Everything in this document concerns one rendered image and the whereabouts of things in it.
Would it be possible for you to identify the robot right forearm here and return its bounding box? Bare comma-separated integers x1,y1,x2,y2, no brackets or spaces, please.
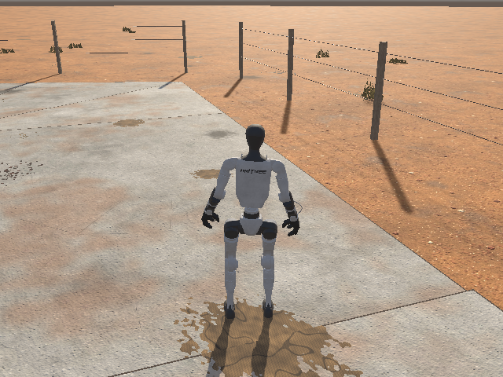
283,191,298,221

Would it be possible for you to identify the robot left upper arm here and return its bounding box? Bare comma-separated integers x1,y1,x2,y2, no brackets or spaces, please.
213,157,238,199

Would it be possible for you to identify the left robot shin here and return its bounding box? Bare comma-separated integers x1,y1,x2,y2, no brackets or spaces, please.
225,258,236,309

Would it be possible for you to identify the right robot hand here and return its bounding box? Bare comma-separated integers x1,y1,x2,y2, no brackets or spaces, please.
282,218,300,236

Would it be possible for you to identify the robot left forearm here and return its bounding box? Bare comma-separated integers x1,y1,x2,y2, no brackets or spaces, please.
204,187,220,215

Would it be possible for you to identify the left robot hand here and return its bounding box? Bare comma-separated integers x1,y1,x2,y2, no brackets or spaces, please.
201,212,219,229

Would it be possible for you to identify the robot right upper arm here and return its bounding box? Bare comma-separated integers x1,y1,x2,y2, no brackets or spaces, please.
270,159,291,203

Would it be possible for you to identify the right robot thigh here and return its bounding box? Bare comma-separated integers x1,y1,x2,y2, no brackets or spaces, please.
261,219,277,269

